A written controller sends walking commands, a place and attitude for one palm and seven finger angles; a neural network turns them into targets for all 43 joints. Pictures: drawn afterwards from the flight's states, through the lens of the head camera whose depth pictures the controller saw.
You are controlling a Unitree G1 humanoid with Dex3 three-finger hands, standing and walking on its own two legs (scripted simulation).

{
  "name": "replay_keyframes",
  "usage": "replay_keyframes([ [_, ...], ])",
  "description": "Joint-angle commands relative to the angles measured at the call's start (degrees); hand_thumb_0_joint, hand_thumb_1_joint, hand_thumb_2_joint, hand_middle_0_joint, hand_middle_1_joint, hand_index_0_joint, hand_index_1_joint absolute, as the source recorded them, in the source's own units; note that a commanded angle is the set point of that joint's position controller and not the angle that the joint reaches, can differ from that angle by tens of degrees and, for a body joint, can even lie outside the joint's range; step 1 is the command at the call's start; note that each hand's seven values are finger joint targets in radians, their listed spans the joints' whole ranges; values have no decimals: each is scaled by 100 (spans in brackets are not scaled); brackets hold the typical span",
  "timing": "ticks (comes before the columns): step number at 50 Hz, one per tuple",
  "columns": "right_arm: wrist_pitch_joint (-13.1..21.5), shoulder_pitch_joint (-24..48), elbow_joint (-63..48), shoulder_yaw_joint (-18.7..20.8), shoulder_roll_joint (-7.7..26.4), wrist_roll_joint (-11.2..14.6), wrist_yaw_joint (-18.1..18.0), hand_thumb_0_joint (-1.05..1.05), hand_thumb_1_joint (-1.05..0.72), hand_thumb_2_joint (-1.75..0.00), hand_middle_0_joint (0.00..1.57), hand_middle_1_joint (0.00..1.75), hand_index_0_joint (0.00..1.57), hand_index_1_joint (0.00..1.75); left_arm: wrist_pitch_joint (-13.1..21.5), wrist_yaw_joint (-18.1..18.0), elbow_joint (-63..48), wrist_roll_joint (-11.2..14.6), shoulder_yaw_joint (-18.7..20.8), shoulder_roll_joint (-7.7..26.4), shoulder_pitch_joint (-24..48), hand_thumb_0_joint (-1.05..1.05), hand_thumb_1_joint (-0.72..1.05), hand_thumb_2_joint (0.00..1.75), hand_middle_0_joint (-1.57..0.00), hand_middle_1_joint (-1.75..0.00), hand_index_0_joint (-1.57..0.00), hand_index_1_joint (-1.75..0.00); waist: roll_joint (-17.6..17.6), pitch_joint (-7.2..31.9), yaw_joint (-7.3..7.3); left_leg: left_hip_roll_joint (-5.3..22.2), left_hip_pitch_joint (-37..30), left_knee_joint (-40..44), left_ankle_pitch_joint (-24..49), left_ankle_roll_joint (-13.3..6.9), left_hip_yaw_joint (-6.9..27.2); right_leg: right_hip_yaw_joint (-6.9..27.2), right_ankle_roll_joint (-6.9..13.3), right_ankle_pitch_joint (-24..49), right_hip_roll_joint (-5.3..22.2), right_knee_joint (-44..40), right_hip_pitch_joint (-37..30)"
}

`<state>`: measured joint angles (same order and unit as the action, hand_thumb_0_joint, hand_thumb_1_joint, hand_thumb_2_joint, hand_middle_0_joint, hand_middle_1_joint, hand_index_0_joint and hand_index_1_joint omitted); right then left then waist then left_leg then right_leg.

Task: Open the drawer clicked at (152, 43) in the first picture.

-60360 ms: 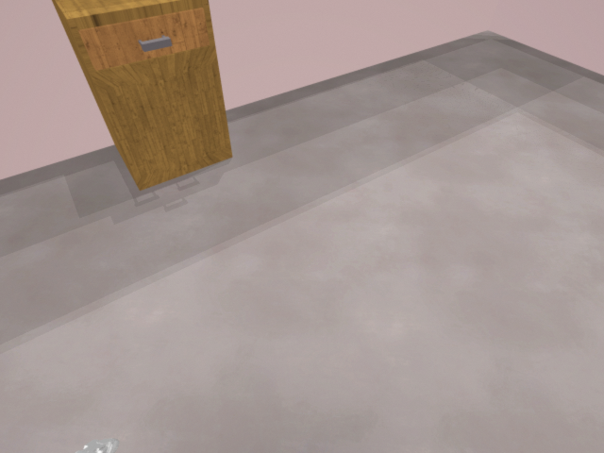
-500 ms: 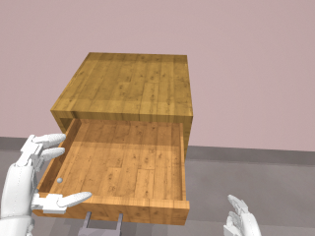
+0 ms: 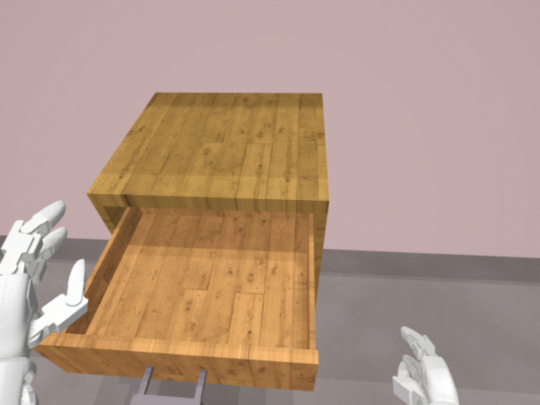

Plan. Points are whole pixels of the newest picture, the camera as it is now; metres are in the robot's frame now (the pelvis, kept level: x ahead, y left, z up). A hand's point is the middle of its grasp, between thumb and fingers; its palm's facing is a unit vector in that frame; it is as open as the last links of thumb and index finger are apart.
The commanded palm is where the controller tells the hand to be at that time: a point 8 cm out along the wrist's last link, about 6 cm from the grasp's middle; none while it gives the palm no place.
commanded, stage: draw the hand back to the body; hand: left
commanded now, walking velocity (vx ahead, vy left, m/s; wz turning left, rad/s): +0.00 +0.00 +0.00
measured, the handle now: (171, 391) +0.16 +0.19 -0.10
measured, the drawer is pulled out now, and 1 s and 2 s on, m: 0.30 0.30 0.30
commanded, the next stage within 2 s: step back with the hand held close in 0.14 s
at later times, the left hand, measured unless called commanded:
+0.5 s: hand (84, 301) +0.18 +0.23 +0.15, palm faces +0.28 -0.82 -0.50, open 7.4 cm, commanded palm +0.12 +0.28 +0.18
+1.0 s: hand (21, 364) +0.11 +0.26 +0.15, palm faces +0.36 -0.81 -0.46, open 7.4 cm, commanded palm +0.05 +0.30 +0.18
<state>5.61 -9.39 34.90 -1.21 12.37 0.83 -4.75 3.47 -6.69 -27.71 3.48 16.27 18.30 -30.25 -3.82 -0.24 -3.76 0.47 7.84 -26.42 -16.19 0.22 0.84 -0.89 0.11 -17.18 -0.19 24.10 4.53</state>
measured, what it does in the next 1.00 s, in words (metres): shifts its weight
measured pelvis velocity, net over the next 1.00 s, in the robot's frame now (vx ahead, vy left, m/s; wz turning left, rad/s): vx -0.08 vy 0.02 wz -0.01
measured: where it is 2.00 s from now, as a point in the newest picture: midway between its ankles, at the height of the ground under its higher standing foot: outside the picture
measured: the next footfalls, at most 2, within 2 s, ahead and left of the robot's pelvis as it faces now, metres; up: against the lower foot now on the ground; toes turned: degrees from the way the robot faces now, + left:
left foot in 1.40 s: -0.06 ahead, +0.12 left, +0.00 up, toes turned +0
right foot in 1.76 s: -0.26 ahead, -0.13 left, +0.00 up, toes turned -3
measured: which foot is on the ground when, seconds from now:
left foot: down 0.00-1.00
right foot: down 0.00-1.00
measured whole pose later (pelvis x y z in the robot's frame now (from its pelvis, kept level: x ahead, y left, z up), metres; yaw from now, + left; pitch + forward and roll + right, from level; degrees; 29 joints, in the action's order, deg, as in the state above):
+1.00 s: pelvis -0.08 +0.02 -0.01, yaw +0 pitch +2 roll -2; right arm 3.3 -10.1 31.6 0.2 11.1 1.2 -4.1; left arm 12.4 -9.5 -36.0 2.1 21.5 22.0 -36.4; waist -0.5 -2.4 -0.4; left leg 0.6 24.6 -34.6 -12.2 -1.3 0.6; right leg -0.8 -1.3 -12.3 -0.2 30.7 20.6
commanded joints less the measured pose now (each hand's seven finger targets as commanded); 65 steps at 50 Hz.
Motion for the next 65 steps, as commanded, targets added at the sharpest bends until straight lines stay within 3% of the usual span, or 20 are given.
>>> replay_keyframes([
  [1, 276, 735, -1014, 222, 540, -24, -59, 0, -90, -90, 20, 30, 20, 30, 386, -60, -1192, 9, 699, 981, 226, 0, 90, 90, -20, -30, -20, -30, 325, 522, -3, 153, -510, 189, 1925, -177, -184, -181, 51, 2062, 163, -313, 309],
  [3, 289, 735, -990, 195, 514, -17, -58, 0, -90, -90, 20, 30, 20, 30, 422, -66, -1312, 0, 710, 1012, 336, 0, 90, 90, -20, -30, -20, -30, 29, 501, 15, 123, -518, 189, 1872, -151, -178, -167, 72, 1964, 163, -352, 320],
  [11, 254, 743, -999, 225, 522, -15, -75, 0, -90, -90, 20, 30, 20, 30, 410, -57, -1078, 22, 709, 966, 218, 0, 90, 90, -20, -30, -20, -30, 288, 437, 3, 133, -533, 203, 1794, -182, -210, -167, 35, 1955, 164, -392, 368],
  [12, 271, 782, -987, 231, 541, -8, -69, 0, -90, -90, 20, 30, 20, 30, 439, -52, -1208, 16, 733, 1017, 341, 0, 90, 90, -20, -30, -20, -30, 81, 411, 16, 112, -554, 201, 1755, -162, -211, -138, 54, 1888, 142, -469, 402],
  [13, 131, 587, -1160, 244, 664, 10, -33, 0, -90, -90, 20, 30, 20, 30, 668, -115, -1760, -3, 1517, 1802, 1096, 0, 90, 90, -20, -30, -20, -30, 209, -325, 277, 165, -58, 34, 1352, -235, -95, 568, 75, 2354, 409, -762, 996],
  [14, 16, 567, -1000, 255, 548, -10, -12, 0, -90, -90, 20, 30, 20, 30, 711, -62, -1098, -57, 1157, 1285, 553, 0, 90, 90, -20, -30, -20, -30, 564, -246, 312, 151, -30, -77, 1240, -240, -17, 488, 65, 2426, 504, -737, 949],
  [16, -129, 613, -1127, 317, 602, 4, 43, 0, -90, -90, 20, 30, 20, 30, 725, -9, -1001, -82, 858, 974, 22, 0, 90, 90, -20, -30, -20, -30, 675, 117, 320, 206, -118, -111, 1449, -249, -57, 481, 27, 2716, 561, -558, 758],
  [17, -150, 686, -1201, 337, 661, -9, 54, 0, -90, -90, 20, 30, 20, 30, 798, -10, -1351, -87, 927, 1106, 67, 0, 90, 90, -20, -30, -20, -30, 389, 281, 304, 210, -159, -54, 1622, -240, -78, 491, 32, 2785, 568, -479, 739],
  [22, -345, 728, -1361, 442, 627, 35, 75, 0, -90, -90, 20, 30, 20, 30, 883, -99, -1621, -92, 1202, 1293, -634, 0, 90, 90, -20, -30, -20, -30, 205, 965, 266, 416, -180, 18, 2688, -250, 12, 227, -33, 2790, 469, 31, 443],
  [27, -405, 724, -1433, 495, 582, 55, 44, 0, -90, -90, 20, 30, 20, 30, 925, -181, -1866, -65, 1423, 1460, -903, 0, 90, 90, -20, -30, -20, -30, 95, 1111, 271, 559, 173, 71, 2760, -253, 128, 115, -65, 2444, 403, 330, 406],
  [35, -198, 603, -1387, 483, 610, 63, 9, 0, -90, -90, 20, 30, 20, 30, 995, -265, -1870, -41, 1300, 1261, -908, 0, 90, 90, -20, -30, -20, -30, -59, 694, 330, 730, 1487, 362, 783, -368, 357, 194, -75, 1296, 332, 630, 402],
  [42, 8, 464, -1304, 477, 634, 32, -19, 0, -90, -90, 20, 30, 20, 30, 1173, -348, -2058, -102, 1320, 1346, -633, 0, 90, 90, -20, -30, -20, -30, 151, 475, 408, 495, 1734, 159, -777, -313, 415, 607, 44, 358, 448, 137, 996],
  [48, 99, 403, -1249, 435, 617, 10, -17, 0, -90, -90, 20, 30, 20, 30, 1267, -407, -1920, -119, 1258, 1262, -562, 0, 90, 90, -20, -30, -20, -30, 71, 309, 438, 533, 1892, 291, -1244, -299, 580, 527, 42, -584, 353, 24, 1270],
  [52, 221, 490, -1309, 426, 688, 47, -9, 0, -90, -90, 20, 30, 20, 30, 1309, -390, -2087, -166, 1384, 1302, -560, 0, 90, 90, -20, -30, -20, -30, -786, 466, 382, 1082, 3022, 1170, -1749, -542, 1126, 77, -126, 159, -81, 1393, 50],
  [56, 334, 431, -1252, 438, 644, 3, 51, 0, -90, -90, 20, 30, 20, 30, 1382, -287, -2099, -154, 1440, 1248, -651, 0, 90, 90, -20, -30, -20, -30, -546, 506, 341, 1228, 3133, 767, -1066, -651, 1024, 159, -113, 331, -60, 1642, -9],
  [59, 338, 361, -1099, 461, 604, 11, 91, 0, -90, -90, 20, 30, 20, 30, 1387, -246, -2097, -60, 1369, 1198, -742, 0, 90, 90, -20, -30, -20, -30, 92, 871, 373, 865, 2164, -150, 410, -414, 615, 472, -11, 1468, 204, 916, 452],
  [60, 307, 366, -1073, 494, 581, 24, 110, 0, -90, -90, 20, 30, 20, 30, 1387, -235, -2048, -39, 1396, 1262, -724, 0, 90, 90, -20, -30, -20, -30, 525, 973, 391, 584, 1943, -575, 345, -269, 409, 864, 118, 1550, 494, 522, 730],
  [62, 232, 267, -961, 578, 519, 35, 140, 0, -90, -90, 20, 30, 20, 30, 1402, -267, -2046, -26, 1458, 1454, -688, 0, 90, 90, -20, -30, -20, -30, 1187, 1015, 482, -37, 1266, -1833, -236, 48, -72, 1885, 666, 1541, 1493, -438, 1618],
  [63, 182, 314, -890, 566, 432, 40, 149, 0, -90, -90, 20, 30, 20, 30, 1392, -286, -1997, -5, 1304, 1344, -711, 0, 90, 90, -20, -30, -20, -30, 1413, 1005, 492, -176, 1162, -2592, -570, 107, -6, 1945, 894, 1520, 1898, -654, 1824],
  [65, 97, 589, -965, 477, 311, -11, 112, 0, -90, -90, 20, 30, 20, 30, 1315, -331, -1955, -65, 1400, 1378, -700, 0, 90, 90, -20, -30, -20, -30, 1371, 741, 466, -64, 1451, -2745, -972, 81, 259, 1628, 967, 2122, 1877, -468, 1744],
])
